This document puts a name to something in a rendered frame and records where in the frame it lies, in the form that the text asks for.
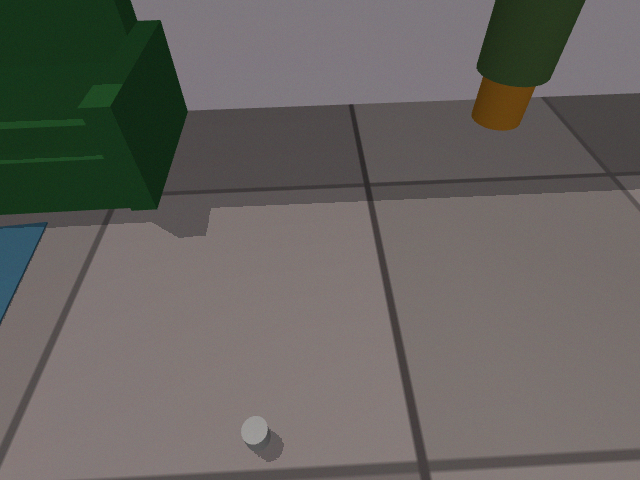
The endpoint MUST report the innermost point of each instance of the tin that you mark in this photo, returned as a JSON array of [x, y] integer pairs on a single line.
[[255, 433]]

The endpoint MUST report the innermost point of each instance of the potted plant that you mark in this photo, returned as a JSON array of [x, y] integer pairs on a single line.
[[522, 46]]

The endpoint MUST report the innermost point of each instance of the sofa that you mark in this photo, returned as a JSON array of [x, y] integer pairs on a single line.
[[91, 109]]

